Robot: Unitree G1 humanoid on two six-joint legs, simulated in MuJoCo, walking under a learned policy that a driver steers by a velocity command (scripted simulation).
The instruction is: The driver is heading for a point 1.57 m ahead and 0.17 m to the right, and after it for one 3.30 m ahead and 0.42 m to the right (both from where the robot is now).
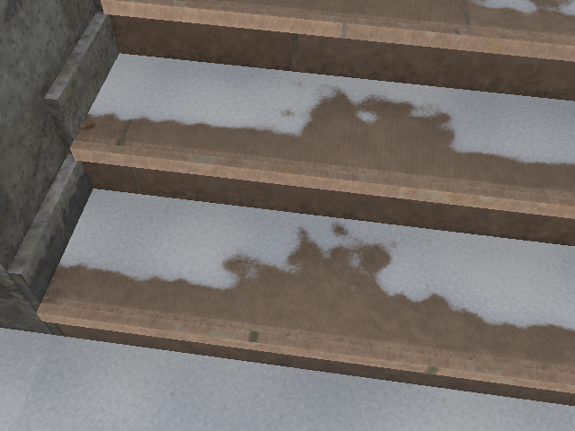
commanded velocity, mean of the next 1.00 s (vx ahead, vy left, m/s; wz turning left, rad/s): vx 0.50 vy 0.00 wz -0.17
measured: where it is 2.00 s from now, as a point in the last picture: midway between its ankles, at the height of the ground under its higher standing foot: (350, 107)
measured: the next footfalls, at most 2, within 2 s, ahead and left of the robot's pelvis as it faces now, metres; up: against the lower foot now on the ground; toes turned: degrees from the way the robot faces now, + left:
right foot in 0.32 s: +0.34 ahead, -0.11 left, +0.00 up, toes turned +4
left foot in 0.94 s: +0.71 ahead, +0.08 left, +0.17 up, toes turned -12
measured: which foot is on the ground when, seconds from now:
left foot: down 0.00-0.32, up 0.34-0.92, down 0.94-1.00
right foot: up 0.00-0.30, down 0.32-0.94, up 0.96-1.00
